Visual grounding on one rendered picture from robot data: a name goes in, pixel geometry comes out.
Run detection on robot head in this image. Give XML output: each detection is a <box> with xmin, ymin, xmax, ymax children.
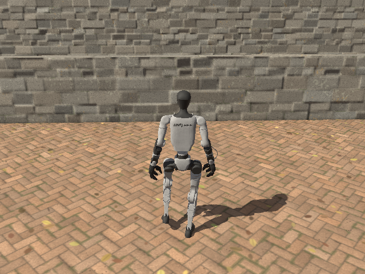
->
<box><xmin>173</xmin><ymin>90</ymin><xmax>193</xmax><ymax>118</ymax></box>

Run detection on right robot hand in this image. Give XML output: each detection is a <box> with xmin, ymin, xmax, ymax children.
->
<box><xmin>202</xmin><ymin>163</ymin><xmax>216</xmax><ymax>177</ymax></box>

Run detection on right robot forearm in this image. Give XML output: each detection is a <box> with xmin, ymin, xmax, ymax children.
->
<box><xmin>204</xmin><ymin>139</ymin><xmax>214</xmax><ymax>164</ymax></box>

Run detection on right robot upper arm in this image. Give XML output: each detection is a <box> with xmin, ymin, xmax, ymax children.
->
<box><xmin>195</xmin><ymin>115</ymin><xmax>209</xmax><ymax>147</ymax></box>

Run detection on left robot hand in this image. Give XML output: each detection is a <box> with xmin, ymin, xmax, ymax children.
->
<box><xmin>149</xmin><ymin>165</ymin><xmax>162</xmax><ymax>180</ymax></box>

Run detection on left robot upper arm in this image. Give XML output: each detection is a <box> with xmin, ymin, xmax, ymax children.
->
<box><xmin>156</xmin><ymin>115</ymin><xmax>172</xmax><ymax>147</ymax></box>

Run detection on left robot forearm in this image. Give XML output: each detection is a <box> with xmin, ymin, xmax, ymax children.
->
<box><xmin>150</xmin><ymin>138</ymin><xmax>162</xmax><ymax>166</ymax></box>

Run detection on robot left shin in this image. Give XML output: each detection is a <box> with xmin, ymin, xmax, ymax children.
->
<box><xmin>163</xmin><ymin>178</ymin><xmax>171</xmax><ymax>216</ymax></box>

